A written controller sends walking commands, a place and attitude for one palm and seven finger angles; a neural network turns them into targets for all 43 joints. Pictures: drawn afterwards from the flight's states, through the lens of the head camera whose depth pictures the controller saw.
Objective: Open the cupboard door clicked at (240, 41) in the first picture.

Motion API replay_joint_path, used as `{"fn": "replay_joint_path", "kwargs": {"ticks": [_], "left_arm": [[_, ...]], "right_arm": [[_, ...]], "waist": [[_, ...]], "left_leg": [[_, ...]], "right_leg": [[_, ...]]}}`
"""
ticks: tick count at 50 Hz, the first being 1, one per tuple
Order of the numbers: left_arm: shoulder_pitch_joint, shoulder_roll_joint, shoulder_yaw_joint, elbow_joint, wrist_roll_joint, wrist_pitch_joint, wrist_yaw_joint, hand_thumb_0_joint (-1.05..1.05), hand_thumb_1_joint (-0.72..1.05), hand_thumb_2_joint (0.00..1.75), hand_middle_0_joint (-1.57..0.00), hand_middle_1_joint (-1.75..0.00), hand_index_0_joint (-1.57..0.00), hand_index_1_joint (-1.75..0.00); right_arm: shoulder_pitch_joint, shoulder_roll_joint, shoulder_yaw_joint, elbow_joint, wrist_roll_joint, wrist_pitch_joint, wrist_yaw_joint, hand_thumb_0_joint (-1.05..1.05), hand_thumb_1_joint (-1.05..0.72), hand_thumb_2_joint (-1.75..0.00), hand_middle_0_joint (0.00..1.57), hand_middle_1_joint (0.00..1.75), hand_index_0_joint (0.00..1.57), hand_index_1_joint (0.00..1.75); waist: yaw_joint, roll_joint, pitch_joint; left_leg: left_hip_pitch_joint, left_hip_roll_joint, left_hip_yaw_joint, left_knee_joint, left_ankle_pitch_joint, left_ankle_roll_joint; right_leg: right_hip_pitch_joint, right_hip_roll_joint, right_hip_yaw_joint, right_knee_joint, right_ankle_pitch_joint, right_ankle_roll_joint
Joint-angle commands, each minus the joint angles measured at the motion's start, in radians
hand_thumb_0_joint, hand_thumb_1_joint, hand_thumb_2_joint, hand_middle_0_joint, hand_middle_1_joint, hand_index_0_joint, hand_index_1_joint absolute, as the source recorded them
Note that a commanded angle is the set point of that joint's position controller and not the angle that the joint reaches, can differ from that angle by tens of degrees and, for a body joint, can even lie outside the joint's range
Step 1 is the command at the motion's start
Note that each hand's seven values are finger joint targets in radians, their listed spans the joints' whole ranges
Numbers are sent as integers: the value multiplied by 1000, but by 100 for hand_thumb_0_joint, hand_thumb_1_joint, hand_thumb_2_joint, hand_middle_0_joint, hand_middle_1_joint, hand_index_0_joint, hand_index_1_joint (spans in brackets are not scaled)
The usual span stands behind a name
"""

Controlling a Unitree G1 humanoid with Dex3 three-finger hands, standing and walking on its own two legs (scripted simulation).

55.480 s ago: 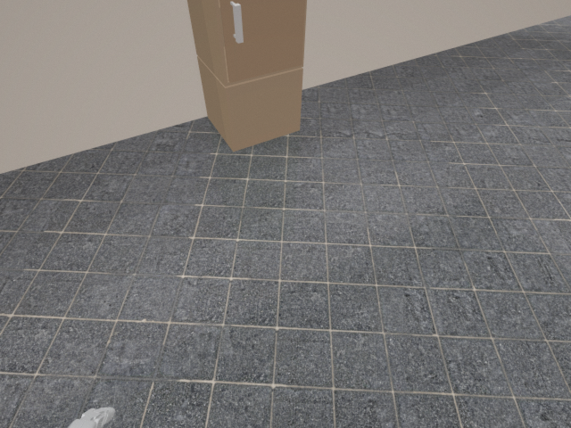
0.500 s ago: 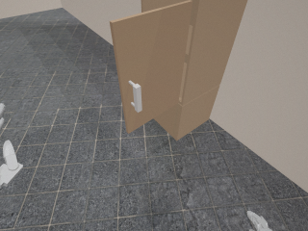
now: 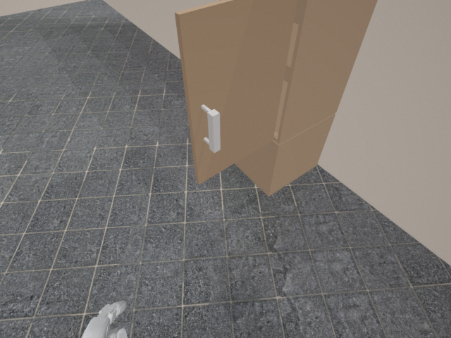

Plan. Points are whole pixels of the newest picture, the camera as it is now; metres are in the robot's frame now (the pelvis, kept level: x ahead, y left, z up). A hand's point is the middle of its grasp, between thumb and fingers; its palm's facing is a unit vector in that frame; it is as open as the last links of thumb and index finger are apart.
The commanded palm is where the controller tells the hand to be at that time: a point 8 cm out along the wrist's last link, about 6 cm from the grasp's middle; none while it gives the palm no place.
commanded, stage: let the arm hang, fingers relaxed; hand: left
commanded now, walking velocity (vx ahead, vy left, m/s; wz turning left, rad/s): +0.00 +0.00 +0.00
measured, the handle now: (209, 128) +0.70 +0.07 -0.06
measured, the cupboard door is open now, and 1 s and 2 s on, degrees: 93 93 93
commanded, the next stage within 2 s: look to check the result in 0.88 s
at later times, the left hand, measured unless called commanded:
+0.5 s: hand out of the picture -0.02 +0.21 -0.15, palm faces +0.01 -0.97 -0.23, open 7.3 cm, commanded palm none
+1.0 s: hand out of the picture +0.01 +0.20 -0.15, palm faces +0.00 -0.98 -0.22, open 7.4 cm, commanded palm none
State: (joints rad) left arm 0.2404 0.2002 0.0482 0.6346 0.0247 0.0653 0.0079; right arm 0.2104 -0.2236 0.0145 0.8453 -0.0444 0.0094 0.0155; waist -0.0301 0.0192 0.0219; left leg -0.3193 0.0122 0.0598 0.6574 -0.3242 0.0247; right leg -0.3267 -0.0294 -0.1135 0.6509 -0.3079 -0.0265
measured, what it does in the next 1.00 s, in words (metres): stands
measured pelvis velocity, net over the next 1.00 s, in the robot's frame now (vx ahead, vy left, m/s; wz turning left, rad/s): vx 0.00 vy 0.01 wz -0.02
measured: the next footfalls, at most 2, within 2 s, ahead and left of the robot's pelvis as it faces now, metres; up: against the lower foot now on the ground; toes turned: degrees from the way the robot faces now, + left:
none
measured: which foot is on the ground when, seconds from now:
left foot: down 0.00-1.00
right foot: down 0.00-1.00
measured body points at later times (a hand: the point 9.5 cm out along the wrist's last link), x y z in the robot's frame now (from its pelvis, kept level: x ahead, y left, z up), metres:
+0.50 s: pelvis +0.00 +0.02 +0.02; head +0.01 +0.01 +0.47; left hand -0.02 +0.26 -0.13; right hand -0.01 -0.21 -0.15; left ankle +0.02 +0.11 -0.72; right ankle +0.03 -0.10 -0.72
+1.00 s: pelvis +0.00 +0.01 +0.02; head +0.02 +0.01 +0.47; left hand +0.02 +0.25 -0.13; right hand -0.01 -0.22 -0.14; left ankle +0.02 +0.11 -0.72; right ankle +0.03 -0.10 -0.72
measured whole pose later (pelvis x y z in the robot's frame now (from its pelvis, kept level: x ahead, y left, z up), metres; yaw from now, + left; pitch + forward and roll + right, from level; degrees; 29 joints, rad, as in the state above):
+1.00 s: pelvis +0.00 +0.01 +0.02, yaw -1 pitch -2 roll +0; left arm 0.24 0.18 0.02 1.14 0.01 0.00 0.02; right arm 0.27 -0.17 -0.01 1.16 -0.02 0.00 -0.02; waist -0.01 0.01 0.06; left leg -0.17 -0.01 0.09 0.39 -0.19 0.04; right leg -0.19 -0.03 -0.08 0.41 -0.18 -0.01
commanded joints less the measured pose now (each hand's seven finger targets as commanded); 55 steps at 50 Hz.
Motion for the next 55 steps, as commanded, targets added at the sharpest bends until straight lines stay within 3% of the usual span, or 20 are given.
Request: {"fn": "replay_joint_path", "kwargs": {"ticks": [1, 3, 5, 8, 11, 15, 22, 34, 55], "left_arm": [[35, 137, 4, 113, -7, -74, 9, 0, 90, 90, -20, -30, -20, -30], [38, 119, -6, 215, -13, -81, 11, 0, 90, 90, -20, -30, -20, -30], [52, 93, 4, 271, -11, -80, 16, 0, 90, 90, -20, -30, -20, -30], [42, 93, -8, 346, -13, -79, 15, 0, 90, 90, -20, -30, -20, -30], [52, 103, -13, 404, -14, -79, 15, 0, 90, 90, -20, -30, -20, -30], [58, 98, -20, 452, -14, -78, 17, 0, 90, 90, -20, -30, -20, -30], [72, 88, -23, 485, -13, -74, 23, 0, 90, 90, -20, -30, -20, -30], [68, 63, -18, 482, -9, -75, 26, 0, 90, 90, -20, -30, -20, -30], [1, 140, -9, 475, -12, -89, 20, 0, 90, 90, -20, -30, -20, -30]], "right_arm": [[-15, -105, -21, 6, 13, -30, -28, 0, -90, -90, 20, 30, 20, 30], [19, -69, -16, 70, 20, -28, -34, 0, -90, -90, 20, 30, 20, 30], [29, -52, -26, 107, 16, -21, -38, 0, -90, -90, 20, 30, 20, 30], [60, -55, -31, 158, 21, -14, -41, 0, -90, -90, 20, 30, 20, 30], [76, -68, -37, 198, 25, -13, -43, 0, -90, -90, 20, 30, 20, 30], [100, -67, -36, 237, 25, -15, -45, 0, -90, -90, 20, 30, 20, 30], [112, -51, -35, 268, 24, -14, -45, 0, -90, -90, 20, 30, 20, 30], [115, -27, -36, 281, 21, -20, -45, 0, -90, -90, 20, 30, 20, 30], [47, -108, -49, 279, 26, -30, -45, 0, -90, -90, 20, 30, 20, 30]], "waist": [[42, 22, -65], [27, 78, -99], [30, 150, -75], [24, 61, -25], [28, 24, 20], [24, -21, 18], [24, -40, 49], [29, -7, 81], [26, -9, 30]], "left_leg": [[13, 83, -121, -237, 266, 9], [83, 77, -94, -252, 228, -2], [85, 85, -99, -287, 160, 4], [75, 94, -113, -321, 108, 6], [75, 97, -115, -347, 76, 10], [99, 100, -112, -361, 82, 14], [91, 98, -111, -380, 38, 15], [63, 95, -115, -405, 17, 10], [142, 105, -109, -383, 144, 12]], "right_leg": [[190, -80, 161, -196, 235, -12], [196, -95, 165, -241, 230, -20], [190, -85, 143, -278, 174, -21], [182, -83, 133, -317, 133, -21], [162, -83, 126, -337, 104, -21], [159, -88, 124, -339, 100, -18], [130, -87, 127, -339, 56, -11], [124, -82, 127, -324, 73, -4], [154, -95, 141, -341, 129, -15]]}}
